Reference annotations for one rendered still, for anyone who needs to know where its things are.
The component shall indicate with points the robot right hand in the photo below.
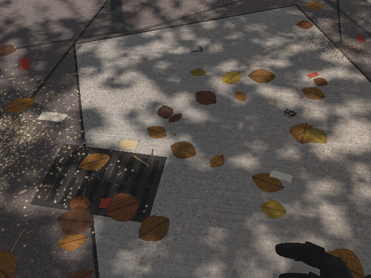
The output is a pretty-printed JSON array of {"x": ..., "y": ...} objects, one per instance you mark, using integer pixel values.
[{"x": 315, "y": 256}]

